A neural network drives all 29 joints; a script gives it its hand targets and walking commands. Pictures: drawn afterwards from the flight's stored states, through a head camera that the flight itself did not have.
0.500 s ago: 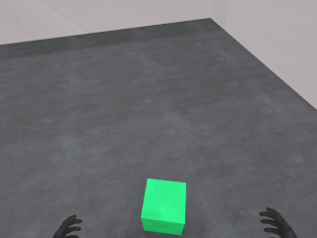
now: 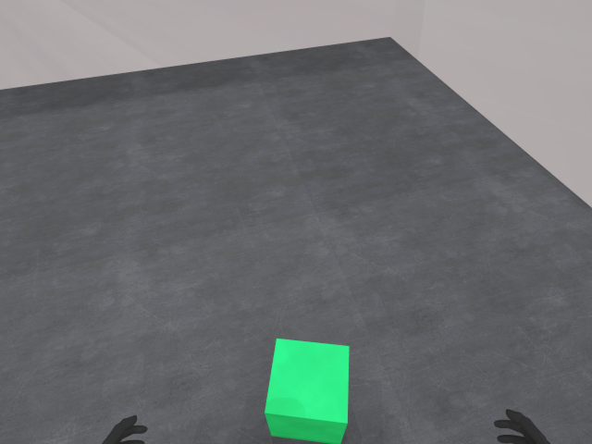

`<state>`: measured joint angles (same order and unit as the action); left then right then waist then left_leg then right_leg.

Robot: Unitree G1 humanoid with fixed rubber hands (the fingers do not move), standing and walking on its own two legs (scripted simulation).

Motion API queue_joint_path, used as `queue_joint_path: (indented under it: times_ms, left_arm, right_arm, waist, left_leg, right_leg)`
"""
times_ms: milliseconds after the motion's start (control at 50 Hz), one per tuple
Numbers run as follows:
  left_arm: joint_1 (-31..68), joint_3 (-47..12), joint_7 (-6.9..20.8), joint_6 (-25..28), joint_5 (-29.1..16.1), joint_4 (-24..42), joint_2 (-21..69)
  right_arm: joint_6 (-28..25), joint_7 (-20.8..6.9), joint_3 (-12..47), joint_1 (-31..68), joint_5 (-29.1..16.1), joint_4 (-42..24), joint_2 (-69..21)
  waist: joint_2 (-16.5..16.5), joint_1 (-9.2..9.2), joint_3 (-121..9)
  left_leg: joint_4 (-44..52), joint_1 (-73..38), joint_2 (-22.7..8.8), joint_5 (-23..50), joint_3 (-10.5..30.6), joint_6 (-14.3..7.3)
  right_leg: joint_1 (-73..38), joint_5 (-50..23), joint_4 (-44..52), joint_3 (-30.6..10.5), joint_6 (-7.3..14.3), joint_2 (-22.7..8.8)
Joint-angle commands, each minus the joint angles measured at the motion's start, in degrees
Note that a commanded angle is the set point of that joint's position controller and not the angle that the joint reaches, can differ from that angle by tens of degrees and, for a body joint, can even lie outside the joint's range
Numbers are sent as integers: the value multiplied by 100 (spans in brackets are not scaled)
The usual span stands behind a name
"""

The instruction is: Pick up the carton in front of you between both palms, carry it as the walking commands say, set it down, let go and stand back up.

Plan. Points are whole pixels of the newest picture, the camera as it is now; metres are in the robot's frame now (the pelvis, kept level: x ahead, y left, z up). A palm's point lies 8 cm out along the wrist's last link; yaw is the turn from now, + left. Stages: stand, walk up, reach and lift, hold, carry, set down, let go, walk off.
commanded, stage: stand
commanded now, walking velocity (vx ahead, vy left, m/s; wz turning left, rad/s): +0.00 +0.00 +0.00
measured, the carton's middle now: (308, 392) +0.39 +0.01 -0.65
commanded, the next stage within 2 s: none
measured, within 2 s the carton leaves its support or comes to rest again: neither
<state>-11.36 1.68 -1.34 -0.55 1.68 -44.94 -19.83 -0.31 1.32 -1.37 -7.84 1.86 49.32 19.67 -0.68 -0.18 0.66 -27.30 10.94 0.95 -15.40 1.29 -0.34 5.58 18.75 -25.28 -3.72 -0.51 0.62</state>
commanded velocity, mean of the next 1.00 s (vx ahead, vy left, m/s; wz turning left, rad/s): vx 0.00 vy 0.00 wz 0.00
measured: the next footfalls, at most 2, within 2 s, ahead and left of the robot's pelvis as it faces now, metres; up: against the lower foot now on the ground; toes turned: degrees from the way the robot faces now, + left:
none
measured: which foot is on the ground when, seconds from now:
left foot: down 0.00-1.00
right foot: down 0.00-1.00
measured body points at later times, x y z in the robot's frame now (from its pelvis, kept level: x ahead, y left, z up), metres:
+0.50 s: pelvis -0.02 +0.00 +0.01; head -0.02 +0.01 +0.45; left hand +0.08 +0.31 -0.11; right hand +0.09 -0.31 -0.10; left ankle -0.01 +0.12 -0.74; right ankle -0.06 -0.13 -0.74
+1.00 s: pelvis -0.03 +0.00 +0.01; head -0.03 +0.01 +0.46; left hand +0.06 +0.32 -0.11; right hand +0.08 -0.31 -0.11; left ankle -0.01 +0.12 -0.74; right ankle -0.06 -0.13 -0.74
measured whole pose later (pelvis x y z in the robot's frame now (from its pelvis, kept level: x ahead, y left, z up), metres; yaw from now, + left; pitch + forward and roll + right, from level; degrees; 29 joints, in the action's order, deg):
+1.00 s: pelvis -0.03 +0.00 +0.01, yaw +0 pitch -2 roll +0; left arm -9.3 0.2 -0.6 0.4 1.1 -56.5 -22.1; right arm -0.8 0.6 0.0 -6.5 0.9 59.0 22.0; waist -0.3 -0.1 1.7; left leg -21.5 9.0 1.0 -10.1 1.7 -0.5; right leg 3.7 13.7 -19.9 -3.4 -0.7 0.4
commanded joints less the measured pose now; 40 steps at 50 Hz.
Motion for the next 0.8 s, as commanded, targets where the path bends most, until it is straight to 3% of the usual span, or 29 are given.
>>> queue_joint_path:
  times_ms: [0, 400, 780]
  left_arm:
    - [76, 199, -19, 77, -4, 222, -865]
    - [178, 112, 23, 118, -26, -400, -1017]
    - [278, 50, 45, 146, -50, -802, -1131]
  right_arm:
    - [-74, 21, -186, 207, -9, -232, 915]
    - [-97, -15, -92, 275, -57, 314, 1086]
    - [-106, -43, -53, 335, -88, 645, 1186]
  waist:
    - [64, 13, -283]
    - [69, 7, -40]
    - [75, 6, -19]
  left_leg:
    - [278, -528, -573, 1904, 486, -91]
    - [698, -442, -640, 1223, 602, -106]
    - [874, -439, -681, 1085, 678, -122]
  right_leg:
    - [326, -1869, 349, -267, 55, -501]
    - [300, -1232, 723, -378, 110, -562]
    - [247, -1153, 856, -409, 135, -616]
